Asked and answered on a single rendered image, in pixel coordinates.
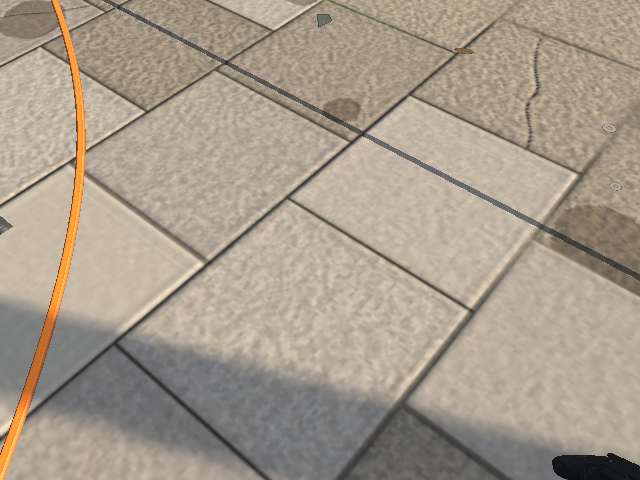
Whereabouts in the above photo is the robot right hand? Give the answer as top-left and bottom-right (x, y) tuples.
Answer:
(552, 453), (640, 480)

